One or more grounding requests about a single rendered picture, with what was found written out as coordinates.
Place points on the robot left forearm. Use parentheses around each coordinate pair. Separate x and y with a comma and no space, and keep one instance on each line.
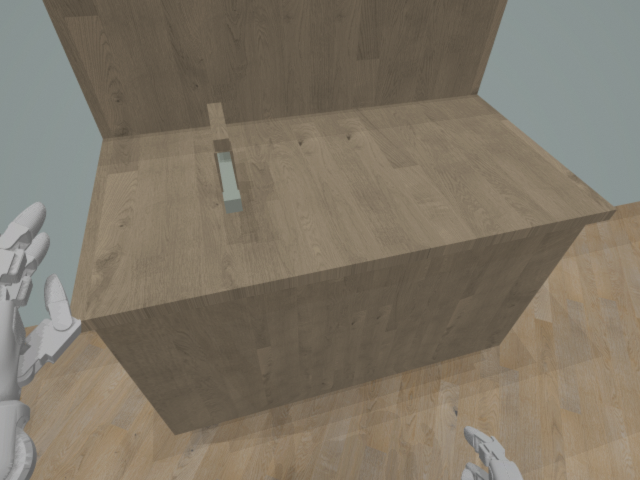
(18,453)

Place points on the tap lever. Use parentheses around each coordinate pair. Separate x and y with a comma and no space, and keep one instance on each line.
(231,194)

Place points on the counter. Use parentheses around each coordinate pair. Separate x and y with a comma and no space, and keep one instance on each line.
(392,218)

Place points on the robot left hand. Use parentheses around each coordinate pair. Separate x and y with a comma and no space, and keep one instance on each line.
(20,254)

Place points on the robot right hand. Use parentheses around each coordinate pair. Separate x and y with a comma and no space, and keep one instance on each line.
(492,454)

